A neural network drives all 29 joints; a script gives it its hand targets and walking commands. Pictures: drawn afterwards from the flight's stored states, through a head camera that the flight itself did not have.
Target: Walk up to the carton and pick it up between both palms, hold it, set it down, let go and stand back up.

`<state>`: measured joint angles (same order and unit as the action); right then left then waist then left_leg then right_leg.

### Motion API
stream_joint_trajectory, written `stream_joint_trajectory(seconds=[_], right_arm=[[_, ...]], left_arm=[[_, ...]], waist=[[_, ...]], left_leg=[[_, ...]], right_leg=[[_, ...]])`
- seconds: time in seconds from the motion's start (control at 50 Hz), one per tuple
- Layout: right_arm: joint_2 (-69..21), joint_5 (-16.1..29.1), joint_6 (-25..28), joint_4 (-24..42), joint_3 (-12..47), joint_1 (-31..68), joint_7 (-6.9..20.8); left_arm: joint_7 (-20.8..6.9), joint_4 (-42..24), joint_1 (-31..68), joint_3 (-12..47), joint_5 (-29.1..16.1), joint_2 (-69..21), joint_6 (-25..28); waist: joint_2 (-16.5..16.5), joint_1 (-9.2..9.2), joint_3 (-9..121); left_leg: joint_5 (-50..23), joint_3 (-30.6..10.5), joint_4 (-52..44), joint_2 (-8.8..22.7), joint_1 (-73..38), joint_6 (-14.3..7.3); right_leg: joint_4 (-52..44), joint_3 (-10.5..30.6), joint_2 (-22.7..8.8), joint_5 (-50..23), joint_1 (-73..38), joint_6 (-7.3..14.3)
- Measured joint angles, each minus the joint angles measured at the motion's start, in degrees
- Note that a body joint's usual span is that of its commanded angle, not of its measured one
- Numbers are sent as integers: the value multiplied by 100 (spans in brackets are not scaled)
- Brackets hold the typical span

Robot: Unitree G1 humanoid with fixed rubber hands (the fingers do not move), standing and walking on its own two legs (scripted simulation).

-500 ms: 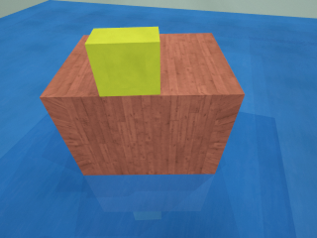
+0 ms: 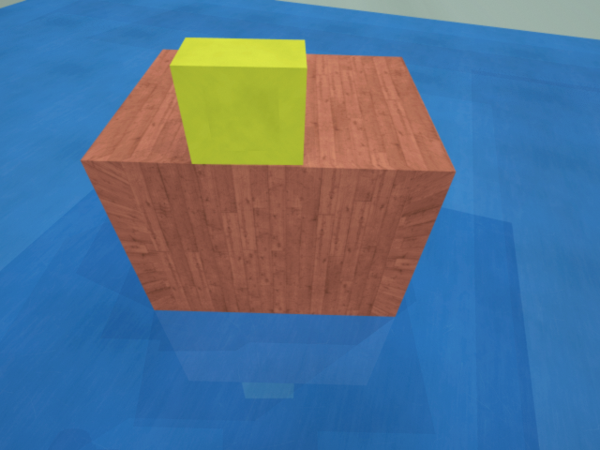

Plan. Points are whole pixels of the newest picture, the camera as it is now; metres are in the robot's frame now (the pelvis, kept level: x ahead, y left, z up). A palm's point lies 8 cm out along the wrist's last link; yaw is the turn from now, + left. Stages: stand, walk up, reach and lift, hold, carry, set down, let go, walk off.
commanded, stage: walk up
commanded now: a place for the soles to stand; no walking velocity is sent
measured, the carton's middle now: (246, 103) +0.88 +0.10 +0.05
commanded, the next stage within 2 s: none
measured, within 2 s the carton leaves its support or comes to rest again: neither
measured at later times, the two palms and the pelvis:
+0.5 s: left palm out of the picture +0.13 +0.29 -0.06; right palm out of the picture +0.07 -0.37 -0.12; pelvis +0.05 -0.05 +0.00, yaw -2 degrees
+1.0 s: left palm (27, 425) +0.22 +0.38 -0.10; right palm (501, 448) +0.17 -0.28 -0.09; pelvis +0.15 +0.05 -0.01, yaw -1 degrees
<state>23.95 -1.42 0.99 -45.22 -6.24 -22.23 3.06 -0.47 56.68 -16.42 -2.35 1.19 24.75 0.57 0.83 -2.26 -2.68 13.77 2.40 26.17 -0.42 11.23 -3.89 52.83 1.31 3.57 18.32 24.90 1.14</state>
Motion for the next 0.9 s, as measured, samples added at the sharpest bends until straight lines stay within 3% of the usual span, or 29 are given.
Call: stream_joint_trajectory(seconds=[0.1, 0.14, 0.18, 0.24, 0.34, 0.42, 0.5, 0.6, 0.7, 0.76, 0.8, 0.9], right_arm=[[0, 0, -78, -5, 0, 89, 0], [-1, -1, -180, -8, 0, 90, 0], [-7, -1, -273, -10, 0, 93, 0], [-2, 0, -324, -3, 1, 93, 47], [88, 0, -356, -1, 0, 89, 131], [149, 0, -366, -1, 0, 88, 133], [176, 0, -373, 0, 0, 88, 133], [182, 0, -333, 2, 0, 87, 133], [184, 1, -184, 4, 0, 86, 133], [184, 1, -71, 4, 0, 84, 133], [152, -4, 9, 1, -1, 84, 120], [139, -22, -51, 0, 0, 86, 59]], left_arm=[[-30, 38, -121, -1, 0, -10, 6], [-29, -54, -116, -1, 0, -9, 111], [10, -218, -113, -4, 0, -9, 208], [110, -266, -114, -3, 0, -17, 226], [150, -328, -116, -1, 0, -17, 311], [160, -390, -116, -1, 0, -18, 382], [160, -424, -115, -1, 0, -21, 419], [160, -443, -115, 0, 0, -22, 441], [133, -494, -115, 1, 0, -23, 442], [94, -544, -108, 1, 0, -24, 441], [89, -537, -77, 1, 0, -36, 436], [68, -535, -74, 0, 0, -62, 393]], waist=[[6, 2, -86], [107, 0, -101], [264, 7, -135], [352, 3, 64], [355, 2, 180], [358, -1, 267], [386, -3, 357], [453, -5, 472], [472, -8, 437], [458, -8, 348], [273, -7, 235], [257, -7, 211]], left_leg=[[255, 376, 386, -33, 6, 0], [598, 376, 820, 24, 105, -1], [1212, 38, 1693, 17, 393, -2], [1264, -281, 2907, -27, 1098, -1], [608, -772, 3379, -24, 1558, -1], [116, -1146, 3382, -25, 1617, 0], [-16, -1272, 3348, -27, 1618, 0], [52, -1136, 2859, -10, 1609, 1], [521, -766, 1796, 161, 1571, 1], [412, -643, 898, 217, 1310, 21], [-47, -489, 957, 48, 1122, 146], [326, -390, 934, 5, 582, 120]], right_leg=[[-1510, -3, -297, 229, -269, 0], [-1771, -53, -288, -486, -350, 14], [-1562, -202, -205, -745, -359, 101], [-1586, -331, -166, -525, -378, 213], [-2252, -331, -163, -671, -662, 214], [-2585, -330, -162, -898, -732, 214], [-2740, -332, -160, -918, -734, 214], [-2849, -335, -159, -889, -735, 203], [-2709, -355, -169, -673, -753, 187], [-2274, -360, -222, -333, -755, 177], [-1657, -292, -428, 85, -758, 177], [240, -305, -332, 691, -417, 177]])
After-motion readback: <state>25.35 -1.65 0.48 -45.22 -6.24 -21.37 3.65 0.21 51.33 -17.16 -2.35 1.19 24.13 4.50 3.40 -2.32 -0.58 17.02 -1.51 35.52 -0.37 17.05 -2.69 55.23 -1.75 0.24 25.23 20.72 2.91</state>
